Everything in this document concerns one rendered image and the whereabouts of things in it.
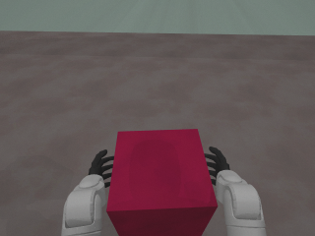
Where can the left robot forearm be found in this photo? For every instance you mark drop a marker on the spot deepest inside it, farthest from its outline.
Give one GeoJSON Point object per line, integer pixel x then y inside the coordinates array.
{"type": "Point", "coordinates": [82, 212]}

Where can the right robot hand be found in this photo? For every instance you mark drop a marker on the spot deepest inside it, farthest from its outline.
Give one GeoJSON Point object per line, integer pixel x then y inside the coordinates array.
{"type": "Point", "coordinates": [219, 165]}

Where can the carton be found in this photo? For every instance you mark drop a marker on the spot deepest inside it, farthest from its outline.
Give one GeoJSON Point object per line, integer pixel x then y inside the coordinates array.
{"type": "Point", "coordinates": [160, 184]}

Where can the right robot forearm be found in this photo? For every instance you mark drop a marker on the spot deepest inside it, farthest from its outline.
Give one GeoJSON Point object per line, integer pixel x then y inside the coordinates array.
{"type": "Point", "coordinates": [243, 213]}

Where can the left robot hand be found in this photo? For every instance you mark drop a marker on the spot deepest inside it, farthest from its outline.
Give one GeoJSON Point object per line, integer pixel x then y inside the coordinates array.
{"type": "Point", "coordinates": [97, 167]}

